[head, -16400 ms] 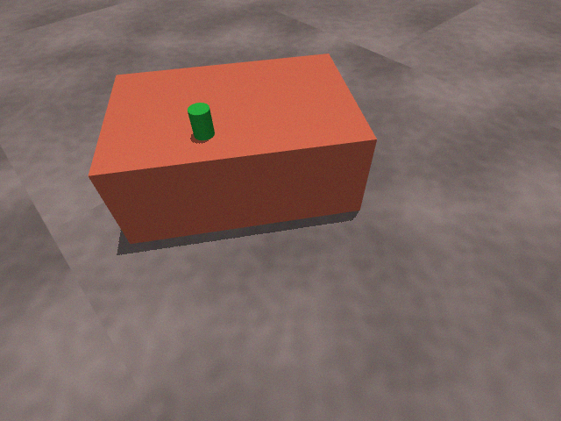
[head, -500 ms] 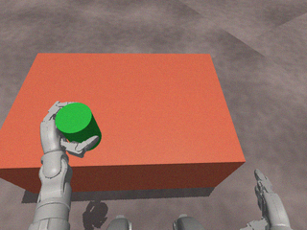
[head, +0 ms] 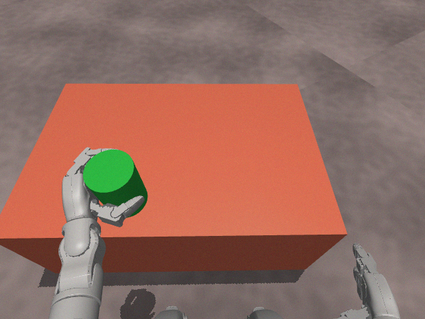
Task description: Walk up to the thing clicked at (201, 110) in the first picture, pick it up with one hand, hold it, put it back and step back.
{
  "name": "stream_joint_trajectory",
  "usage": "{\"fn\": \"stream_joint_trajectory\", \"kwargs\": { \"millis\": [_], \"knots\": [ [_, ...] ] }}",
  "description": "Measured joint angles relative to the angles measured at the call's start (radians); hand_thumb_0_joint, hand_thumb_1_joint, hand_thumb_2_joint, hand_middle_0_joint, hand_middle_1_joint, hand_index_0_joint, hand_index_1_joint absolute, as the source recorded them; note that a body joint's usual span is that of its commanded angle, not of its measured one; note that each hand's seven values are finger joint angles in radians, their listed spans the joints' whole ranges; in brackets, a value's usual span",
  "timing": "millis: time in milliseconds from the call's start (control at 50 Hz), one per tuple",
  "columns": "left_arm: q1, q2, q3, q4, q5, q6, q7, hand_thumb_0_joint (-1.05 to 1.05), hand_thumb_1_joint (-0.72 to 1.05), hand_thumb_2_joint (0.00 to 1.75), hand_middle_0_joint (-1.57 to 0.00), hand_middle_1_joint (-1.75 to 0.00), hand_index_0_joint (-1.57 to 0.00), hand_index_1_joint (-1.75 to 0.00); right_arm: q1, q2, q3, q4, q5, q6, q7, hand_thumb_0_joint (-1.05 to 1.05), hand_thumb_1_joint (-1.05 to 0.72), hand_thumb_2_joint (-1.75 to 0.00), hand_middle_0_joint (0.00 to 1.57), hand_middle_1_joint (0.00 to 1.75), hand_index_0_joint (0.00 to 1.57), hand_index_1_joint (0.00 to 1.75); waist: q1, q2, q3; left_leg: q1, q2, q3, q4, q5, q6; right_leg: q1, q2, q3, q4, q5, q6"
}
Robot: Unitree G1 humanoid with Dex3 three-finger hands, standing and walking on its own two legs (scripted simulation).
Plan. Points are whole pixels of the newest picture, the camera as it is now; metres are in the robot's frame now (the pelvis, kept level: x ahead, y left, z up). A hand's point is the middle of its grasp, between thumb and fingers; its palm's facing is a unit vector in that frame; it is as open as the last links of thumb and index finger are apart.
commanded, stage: hold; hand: left
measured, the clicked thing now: (118, 185) +0.35 +0.18 +0.05
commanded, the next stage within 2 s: none
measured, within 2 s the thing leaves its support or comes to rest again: neither
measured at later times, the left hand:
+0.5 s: hand (117, 195) +0.32 +0.17 +0.07, palm faces +0.22 -0.97 +0.00, open 11.1 cm
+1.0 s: hand (115, 180) +0.34 +0.17 +0.08, palm faces +0.24 -0.97 +0.00, open 11.1 cm
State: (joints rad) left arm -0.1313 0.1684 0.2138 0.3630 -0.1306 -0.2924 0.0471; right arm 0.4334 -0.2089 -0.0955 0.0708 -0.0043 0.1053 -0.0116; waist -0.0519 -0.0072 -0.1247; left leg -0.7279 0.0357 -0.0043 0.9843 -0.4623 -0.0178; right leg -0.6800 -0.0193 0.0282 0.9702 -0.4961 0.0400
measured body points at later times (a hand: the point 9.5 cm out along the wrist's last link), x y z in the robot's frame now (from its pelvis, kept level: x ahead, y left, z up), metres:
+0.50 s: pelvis -0.02 -0.01 +0.00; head +0.02 +0.00 +0.45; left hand +0.30 +0.22 +0.07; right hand +0.14 -0.27 -0.03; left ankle +0.01 +0.13 -0.68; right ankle -0.01 -0.14 -0.68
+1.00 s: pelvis +0.00 -0.01 +0.01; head +0.03 +0.00 +0.46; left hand +0.32 +0.22 +0.09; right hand +0.15 -0.27 -0.03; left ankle +0.01 +0.13 -0.68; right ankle -0.01 -0.14 -0.68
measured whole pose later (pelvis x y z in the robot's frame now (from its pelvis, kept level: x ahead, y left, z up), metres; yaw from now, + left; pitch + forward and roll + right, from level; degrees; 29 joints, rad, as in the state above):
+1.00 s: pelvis +0.00 -0.01 +0.01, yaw +0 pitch +9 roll +0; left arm -0.13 0.16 0.20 0.31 -0.13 -0.25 0.08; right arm 0.40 -0.21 -0.10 0.17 0.00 0.06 -0.05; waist -0.04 -0.01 -0.11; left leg -0.66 0.04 -0.01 0.92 -0.43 -0.03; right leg -0.62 -0.02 0.03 0.92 -0.47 0.03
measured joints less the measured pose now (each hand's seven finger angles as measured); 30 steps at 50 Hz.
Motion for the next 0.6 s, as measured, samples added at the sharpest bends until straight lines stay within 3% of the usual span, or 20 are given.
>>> {"fn": "stream_joint_trajectory", "kwargs": {
  "millis": [340,600],
  "knots": [
    [0.053,-0.024,-0.034,-0.067,-0.005,0.033,0.010,-0.01,-0.55,1.08,-0.64,-1.00,-0.68,-1.02,-0.012,-0.001,-0.007,0.040,0.005,-0.018,-0.019,-0.01,0.52,-0.05,0.06,0.05,0.05,0.05,0.010,0.004,0.011,0.043,-0.003,0.002,-0.032,0.028,-0.001,0.037,-0.003,0.001,-0.021,0.022,-0.002],
    [0.011,-0.016,-0.017,-0.052,-0.004,0.041,0.020,-0.01,-0.55,1.08,-0.64,-1.00,-0.68,-1.02,-0.020,0.003,-0.005,0.070,0.004,-0.033,-0.027,-0.01,0.52,-0.05,0.06,0.05,0.05,0.05,0.008,0.004,0.031,0.049,-0.002,0.000,-0.047,0.047,-0.006,0.039,-0.001,0.000,-0.025,0.035,-0.008]
  ]
}}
